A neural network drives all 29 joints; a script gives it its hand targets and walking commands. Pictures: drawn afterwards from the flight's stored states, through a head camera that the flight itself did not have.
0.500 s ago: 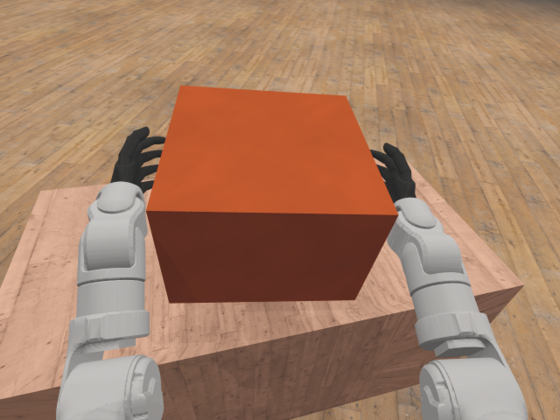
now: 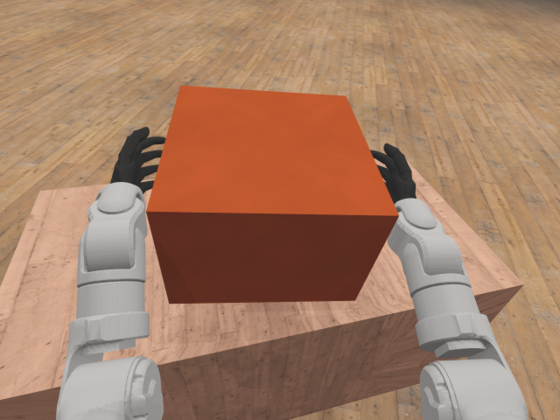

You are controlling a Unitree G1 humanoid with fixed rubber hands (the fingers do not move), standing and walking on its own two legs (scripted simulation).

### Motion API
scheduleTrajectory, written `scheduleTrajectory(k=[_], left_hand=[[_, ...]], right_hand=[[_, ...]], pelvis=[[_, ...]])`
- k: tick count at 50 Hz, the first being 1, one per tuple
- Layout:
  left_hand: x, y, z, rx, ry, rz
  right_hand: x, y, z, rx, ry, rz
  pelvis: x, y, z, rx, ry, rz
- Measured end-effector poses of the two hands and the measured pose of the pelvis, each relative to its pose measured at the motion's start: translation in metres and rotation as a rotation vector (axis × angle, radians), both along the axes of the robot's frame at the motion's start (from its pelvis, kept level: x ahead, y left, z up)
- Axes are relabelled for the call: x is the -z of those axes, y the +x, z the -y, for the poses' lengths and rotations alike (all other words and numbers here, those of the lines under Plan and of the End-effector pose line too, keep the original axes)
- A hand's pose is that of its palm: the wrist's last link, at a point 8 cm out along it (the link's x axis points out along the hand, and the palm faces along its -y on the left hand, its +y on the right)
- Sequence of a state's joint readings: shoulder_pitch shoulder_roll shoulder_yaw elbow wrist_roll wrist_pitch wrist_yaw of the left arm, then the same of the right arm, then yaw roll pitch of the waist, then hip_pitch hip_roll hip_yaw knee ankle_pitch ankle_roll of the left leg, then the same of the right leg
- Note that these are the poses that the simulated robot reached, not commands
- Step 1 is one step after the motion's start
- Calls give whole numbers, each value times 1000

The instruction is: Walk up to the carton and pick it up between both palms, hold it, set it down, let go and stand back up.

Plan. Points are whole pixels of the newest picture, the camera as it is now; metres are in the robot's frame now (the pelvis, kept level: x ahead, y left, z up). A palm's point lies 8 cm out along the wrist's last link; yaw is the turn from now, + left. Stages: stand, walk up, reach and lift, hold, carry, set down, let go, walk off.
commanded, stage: hold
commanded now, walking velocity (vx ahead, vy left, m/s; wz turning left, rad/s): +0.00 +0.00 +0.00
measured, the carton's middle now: (265, 190) +0.41 +0.00 +0.15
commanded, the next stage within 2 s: none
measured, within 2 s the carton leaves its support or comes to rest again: neither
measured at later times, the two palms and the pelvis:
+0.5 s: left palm (129, 186) +0.36 +0.18 +0.20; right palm (398, 199) +0.35 -0.19 +0.18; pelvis +0.00 +0.00 +0.00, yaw +0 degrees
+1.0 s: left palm (129, 185) +0.36 +0.18 +0.20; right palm (398, 199) +0.35 -0.19 +0.18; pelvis +0.00 +0.00 +0.00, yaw +0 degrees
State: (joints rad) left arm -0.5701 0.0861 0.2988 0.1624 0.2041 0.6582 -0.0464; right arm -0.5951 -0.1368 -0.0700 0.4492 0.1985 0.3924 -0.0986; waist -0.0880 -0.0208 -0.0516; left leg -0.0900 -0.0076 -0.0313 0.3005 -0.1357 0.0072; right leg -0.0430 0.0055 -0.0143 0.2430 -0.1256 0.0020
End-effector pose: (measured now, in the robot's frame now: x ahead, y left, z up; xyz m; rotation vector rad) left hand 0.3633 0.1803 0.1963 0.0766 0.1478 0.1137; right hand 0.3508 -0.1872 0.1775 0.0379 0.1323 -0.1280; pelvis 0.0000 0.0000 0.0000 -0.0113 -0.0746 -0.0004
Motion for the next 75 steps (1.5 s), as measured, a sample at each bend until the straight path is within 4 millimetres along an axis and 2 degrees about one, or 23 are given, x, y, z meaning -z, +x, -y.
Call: scheduleTrajectory(k=[75], left_hand=[[2,-1,0,1,-1,3]], right_hand=[[0,0,0,1,0,4]], pelvis=[[0,1,1,-4,-1,1]])
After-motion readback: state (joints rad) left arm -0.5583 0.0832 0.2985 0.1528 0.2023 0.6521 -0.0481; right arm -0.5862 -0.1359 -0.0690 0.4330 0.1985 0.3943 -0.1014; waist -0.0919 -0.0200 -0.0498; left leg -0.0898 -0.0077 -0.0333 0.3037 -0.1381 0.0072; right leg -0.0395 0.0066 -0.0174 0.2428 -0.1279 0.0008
